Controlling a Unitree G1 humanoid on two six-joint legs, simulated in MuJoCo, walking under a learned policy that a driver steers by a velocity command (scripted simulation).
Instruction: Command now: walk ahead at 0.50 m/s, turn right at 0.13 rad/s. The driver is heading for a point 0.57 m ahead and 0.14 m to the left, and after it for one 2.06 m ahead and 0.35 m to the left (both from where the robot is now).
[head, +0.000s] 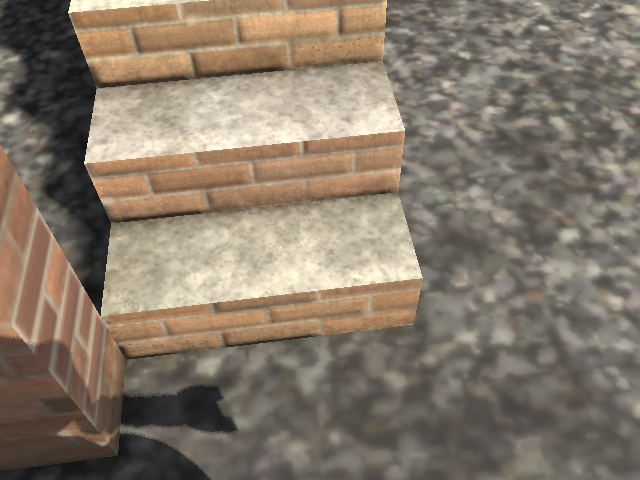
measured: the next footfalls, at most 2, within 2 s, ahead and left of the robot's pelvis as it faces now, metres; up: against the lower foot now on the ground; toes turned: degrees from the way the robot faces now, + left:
left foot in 0.36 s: +0.35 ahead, +0.14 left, +0.00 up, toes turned +12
right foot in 0.80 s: +0.60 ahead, +0.03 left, +0.00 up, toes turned +23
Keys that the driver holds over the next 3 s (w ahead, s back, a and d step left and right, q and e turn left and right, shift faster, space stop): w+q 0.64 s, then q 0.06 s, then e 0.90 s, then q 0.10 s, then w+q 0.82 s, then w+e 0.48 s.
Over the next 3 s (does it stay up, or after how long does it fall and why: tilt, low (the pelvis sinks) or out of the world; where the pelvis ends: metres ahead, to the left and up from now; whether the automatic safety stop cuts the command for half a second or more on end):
stays up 0.55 0.11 0.00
